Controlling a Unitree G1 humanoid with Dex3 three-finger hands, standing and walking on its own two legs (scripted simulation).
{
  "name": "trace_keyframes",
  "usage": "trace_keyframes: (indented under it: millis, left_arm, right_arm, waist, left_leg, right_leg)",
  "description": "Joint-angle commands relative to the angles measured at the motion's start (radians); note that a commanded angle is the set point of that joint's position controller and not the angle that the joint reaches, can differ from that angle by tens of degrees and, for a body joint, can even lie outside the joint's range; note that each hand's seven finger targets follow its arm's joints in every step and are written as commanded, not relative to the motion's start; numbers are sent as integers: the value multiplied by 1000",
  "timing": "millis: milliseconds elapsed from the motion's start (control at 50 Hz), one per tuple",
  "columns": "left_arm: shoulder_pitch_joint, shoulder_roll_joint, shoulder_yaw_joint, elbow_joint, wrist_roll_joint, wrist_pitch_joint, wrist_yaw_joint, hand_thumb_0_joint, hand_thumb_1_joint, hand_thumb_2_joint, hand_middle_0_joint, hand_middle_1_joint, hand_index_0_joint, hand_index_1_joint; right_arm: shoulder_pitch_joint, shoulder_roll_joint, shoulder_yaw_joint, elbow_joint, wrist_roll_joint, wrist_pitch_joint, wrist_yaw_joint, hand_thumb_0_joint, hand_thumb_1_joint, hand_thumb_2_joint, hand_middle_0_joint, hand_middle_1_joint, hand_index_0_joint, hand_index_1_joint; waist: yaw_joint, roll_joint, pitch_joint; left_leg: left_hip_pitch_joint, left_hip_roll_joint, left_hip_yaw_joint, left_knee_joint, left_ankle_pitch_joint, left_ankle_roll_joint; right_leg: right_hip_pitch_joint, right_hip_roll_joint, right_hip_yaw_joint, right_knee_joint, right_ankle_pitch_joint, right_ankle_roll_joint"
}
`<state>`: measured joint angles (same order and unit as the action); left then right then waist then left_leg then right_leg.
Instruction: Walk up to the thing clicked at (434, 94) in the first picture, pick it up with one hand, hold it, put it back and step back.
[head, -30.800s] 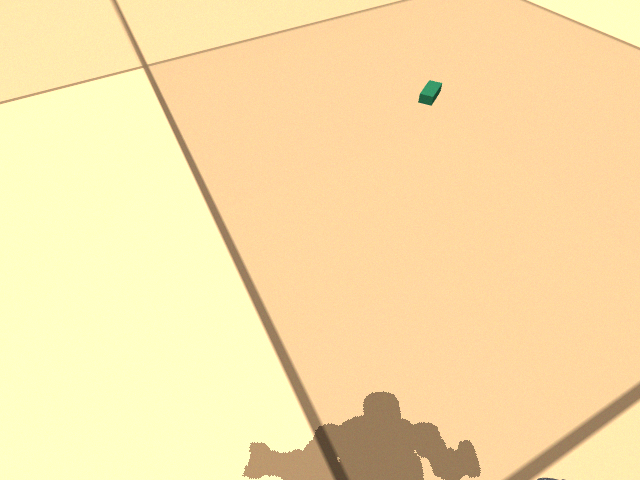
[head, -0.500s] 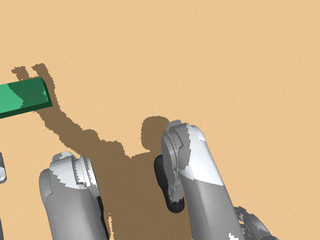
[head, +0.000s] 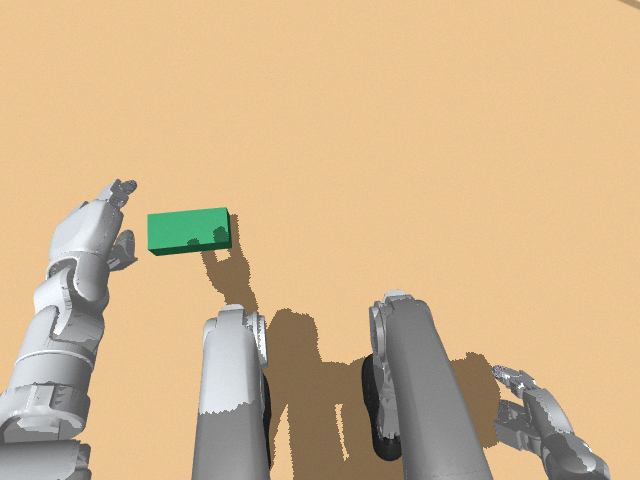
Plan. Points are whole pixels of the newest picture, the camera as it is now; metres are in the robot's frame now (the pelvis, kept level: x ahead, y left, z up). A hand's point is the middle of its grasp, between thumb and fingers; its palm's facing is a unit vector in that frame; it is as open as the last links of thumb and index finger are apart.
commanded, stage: home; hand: left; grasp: from above
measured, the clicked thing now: (191, 231) +0.52 +0.26 -0.43
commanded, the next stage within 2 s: none
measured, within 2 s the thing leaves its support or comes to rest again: neither
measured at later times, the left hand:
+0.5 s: hand (92, 337) +0.27 +0.20 +0.09, palm faces +0.03 -0.95 -0.33, open 7.4 cm
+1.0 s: hand out of the picture +0.23 +0.19 +0.21, palm faces +0.15 -0.97 -0.20, open 7.4 cm
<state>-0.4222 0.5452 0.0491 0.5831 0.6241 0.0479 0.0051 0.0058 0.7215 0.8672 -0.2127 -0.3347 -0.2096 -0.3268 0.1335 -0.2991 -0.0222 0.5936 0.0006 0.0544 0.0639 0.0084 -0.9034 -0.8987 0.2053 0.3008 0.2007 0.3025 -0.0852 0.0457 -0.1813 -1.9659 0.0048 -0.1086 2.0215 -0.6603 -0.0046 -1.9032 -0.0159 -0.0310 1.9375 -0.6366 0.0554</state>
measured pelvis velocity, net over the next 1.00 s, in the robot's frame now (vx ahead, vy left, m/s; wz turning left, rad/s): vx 0.09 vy -0.01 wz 0.10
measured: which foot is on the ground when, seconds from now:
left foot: down 0.00-1.00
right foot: down 0.00-1.00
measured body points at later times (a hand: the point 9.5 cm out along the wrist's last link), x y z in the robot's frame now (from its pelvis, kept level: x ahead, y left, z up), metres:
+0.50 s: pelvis +0.04 -0.01 +0.18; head +0.14 +0.02 +0.62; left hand +0.26 +0.25 +0.12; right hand +0.23 -0.23 +0.09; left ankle +0.08 +0.12 -0.42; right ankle +0.10 -0.15 -0.42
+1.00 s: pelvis +0.09 -0.01 +0.26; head +0.11 +0.00 +0.71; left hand +0.22 +0.24 +0.23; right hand +0.29 -0.23 +0.20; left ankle +0.08 +0.12 -0.42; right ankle +0.10 -0.15 -0.42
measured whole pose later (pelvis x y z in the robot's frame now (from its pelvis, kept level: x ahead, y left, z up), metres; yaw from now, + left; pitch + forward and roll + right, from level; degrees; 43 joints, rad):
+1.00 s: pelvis +0.09 -0.01 +0.26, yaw +6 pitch +11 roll -3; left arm 0.51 0.21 0.04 -0.13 -0.06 0.47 0.02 0.01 0.90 0.90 -0.20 -0.30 -0.20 -0.30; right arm 0.27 -0.22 0.03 0.51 0.02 -0.22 -0.19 0.02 -0.90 -0.90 0.21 0.30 0.20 0.30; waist -0.04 0.05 -0.18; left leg -0.71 0.03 -0.07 1.01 -0.50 -0.02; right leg -0.66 -0.02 -0.05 0.94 -0.48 0.03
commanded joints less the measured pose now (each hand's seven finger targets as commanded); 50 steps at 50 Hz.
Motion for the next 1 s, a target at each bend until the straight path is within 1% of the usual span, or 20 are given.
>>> trace_keyframes:
  millis: [0, 20, 100, 120, 160, 180, 240, 300, 360, 420, 500, 600, 700, 720, 780, 800, 860, 880, 900, 980]
  left_arm:
    - [-117, 158, 67, -318, -121, 23, 43, 0, 900, 900, -200, -299, -200, -299]
    - [-88, 123, 44, -343, -142, 37, 44, 0, 900, 900, -200, -298, -200, -299]
    - [17, 78, 52, -406, -235, 92, 57, 0, 900, 901, -200, -299, -200, -300]
    - [68, 42, 37, -401, -260, 107, 57, 0, 901, 903, -201, -301, -200, -301]
    - [128, 34, 52, -450, -311, 131, 68, 0, 900, 901, -200, -299, -200, -300]
    - [177, -2, 30, -434, -339, 146, 68, 0, 900, 901, -200, -299, -200, -299]
    - [257, -14, 52, -515, -425, 180, 73, 0, 900, 900, -200, -300, -200, -300]
    - [335, -51, 44, -577, -499, 211, 82, 0, 900, 900, -200, -300, -200, -300]
    - [429, -84, 53, -610, -551, 247, 91, 0, 900, 900, -200, -300, -200, -300]
    - [506, -119, 55, -671, -595, 279, 92, 0, 900, 900, -200, -300, -200, -300]
    - [623, -171, 63, -727, -652, 321, 92, 0, 900, 900, -200, -300, -200, -300]
    - [792, -207, 74, -811, -691, 361, 82, 0, 900, 900, -200, -300, -200, -300]
    - [898, -227, 57, -882, -691, 376, 63, 0, 900, 900, -200, -300, -200, -300]
    - [903, -234, 49, -889, -690, 375, 58, 0, 900, 900, -200, -300, -200, -300]
    - [925, -232, 47, -912, -687, 377, 43, 0, 900, 900, -200, -300, -200, -300]
    - [933, -238, 42, -909, -684, 377, 38, 0, 900, 900, -200, -300, -200, -300]
    - [915, -231, 45, -911, -680, 372, 27, 0, 900, 900, -200, -299, -200, -299]
    - [911, -233, 38, -913, -680, 370, 22, 0, 900, 900, -200, -299, -200, -299]
    - [900, -230, 42, -897, -677, 368, 21, 0, 900, 900, -200, -299, -200, -299]
    - [899, -226, 45, -904, -671, 359, 15, 0, 900, 899, -200, -299, -200, -299]
  right_arm:
    - [88, -154, -64, -99, 16, -50, -37, 0, -899, -900, 200, 300, 200, 300]
    - [76, -148, -62, -103, 21, -58, -44, 0, -899, -900, 200, 300, 200, 300]
    - [28, -137, -51, -112, 32, -99, -77, 0, -899, -900, 200, 300, 200, 300]
    - [17, -130, -48, -121, 35, -108, -84, 0, -899, -900, 200, 300, 200, 300]
    - [4, -118, -42, -132, 39, -122, -98, 0, -899, -900, 200, 300, 200, 300]
    - [-3, -109, -34, -135, 40, -130, -102, 0, -899, -900, 200, 300, 200, 300]
    - [-17, -95, -27, -164, 44, -151, -117, 0, -900, -900, 200, 300, 200, 300]
    - [-11, -77, -15, -173, 43, -171, -134, 0, -901, -900, 200, 300, 200, 299]
    - [8, -62, -1, -178, 44, -190, -157, 0, -901, -900, 200, 299, 200, 299]
    - [35, -51, 9, -182, 43, -208, -183, 0, -901, -899, 200, 299, 200, 299]
    - [64, -35, 23, -191, 41, -234, -219, 0, -901, -900, 200, 299, 200, 299]
    - [101, -26, 25, -212, 34, -264, -249, 0, -901, -900, 200, 299, 200, 299]
    - [110, -19, 20, -233, 28, -290, -265, 0, -901, -900, 200, 299, 200, 299]
    - [109, -20, 18, -234, 25, -294, -265, 0, -901, -900, 200, 299, 200, 299]
    - [106, -27, 11, -234, 19, -307, -266, 0, -901, -900, 200, 299, 200, 299]
    - [107, -29, 8, -236, 17, -311, -265, 0, -901, -900, 200, 299, 200, 299]
    - [100, -35, 5, -230, 13, -324, -264, 0, -900, -900, 200, 300, 200, 300]
    - [104, -38, 2, -231, 12, -326, -262, 0, -900, -900, 200, 300, 200, 300]
    - [99, -40, 2, -229, 12, -329, -263, 0, -900, -900, 200, 300, 200, 300]
    - [97, -43, -1, -221, 6, -337, -256, 0, -900, -900, 200, 300, 200, 300]
  waist:
    - [-11, 121, -568]
    - [-14, 124, -560]
    - [-7, 136, -502]
    - [-12, 121, -463]
    - [-6, 101, -447]
    - [-18, 81, -410]
    - [1, 90, -403]
    - [-4, 73, -380]
    - [2, 65, -326]
    - [10, 73, -325]
    - [8, 40, -263]
    - [29, 28, -205]
    - [35, 4, -137]
    - [28, -4, -119]
    - [36, -7, -84]
    - [28, -9, -81]
    - [33, -18, -52]
    - [21, -20, -70]
    - [25, -45, -51]
    - [38, 12, -66]
  left_leg:
    - [574, 5, 28, -408, 56, 31]
    - [605, 5, 27, -436, 54, 28]
    - [710, 8, 2, -537, 50, 18]
    - [722, 9, -4, -566, 26, 19]
    - [762, 6, 6, -601, 28, 21]
    - [764, 5, 10, -621, 32, 23]
    - [844, 6, 16, -689, 43, 22]
    - [917, 7, 16, -754, 75, 21]
    - [994, 11, 4, -834, 77, 18]
    - [1085, 14, 3, -896, 172, 13]
    - [1149, 7, 32, -965, 249, 16]
    - [1258, 3, 50, -1058, 362, 12]
    - [1307, -6, 64, -1108, 408, 17]
    - [1311, -6, 66, -1117, 408, 18]
    - [1335, -6, 70, -1143, 412, 19]
    - [1341, -6, 70, -1151, 405, 18]
    - [1351, -8, 76, -1156, 404, 19]
    - [1364, -8, 75, -1154, 422, 20]
    - [1359, -8, 76, -1153, 420, 21]
    - [1380, -8, 72, -1162, 435, 13]
  right_leg:
    - [412, 30, -48, -324, 111, -79]
    - [435, 29, -44, -348, 110, -79]
    - [493, 22, -37, -415, 107, -78]
    - [503, 25, -36, -443, 89, -77]
    - [573, 25, -27, -508, 85, -76]
    - [601, 25, -22, -535, 85, -74]
    - [684, 24, -13, -606, 86, -74]
    - [771, 25, -9, -681, 115, -72]
    - [842, 26, -7, -760, 124, -70]
    - [940, 27, -13, -816, 202, -69]
    - [1067, 30, -12, -924, 261, -65]
    - [1205, 35, -26, -1027, 351, -61]
    - [1270, 38, -33, -1101, 392, -57]
    - [1277, 39, -35, -1111, 393, -57]
    - [1286, 40, -44, -1131, 389, -54]
    - [1284, 41, -47, -1133, 381, -54]
    - [1289, 37, -49, -1144, 379, -50]
    - [1292, 38, -48, -1141, 398, -50]
    - [1293, 36, -48, -1144, 400, -46]
    - [1303, 34, -49, -1130, 403, -52]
